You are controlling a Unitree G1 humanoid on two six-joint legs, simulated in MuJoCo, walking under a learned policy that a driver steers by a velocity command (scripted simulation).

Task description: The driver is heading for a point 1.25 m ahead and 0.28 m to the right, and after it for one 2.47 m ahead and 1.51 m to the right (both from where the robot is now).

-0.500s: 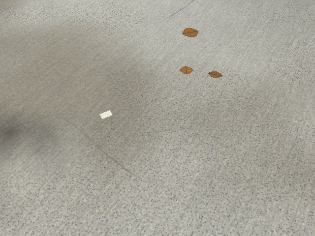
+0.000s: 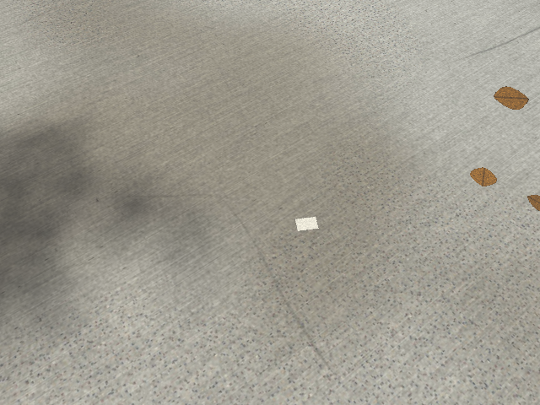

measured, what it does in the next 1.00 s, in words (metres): walks ahead, turning right: right foot, then left foot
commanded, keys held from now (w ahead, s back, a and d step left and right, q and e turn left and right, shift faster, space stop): w+e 0.70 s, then w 0.30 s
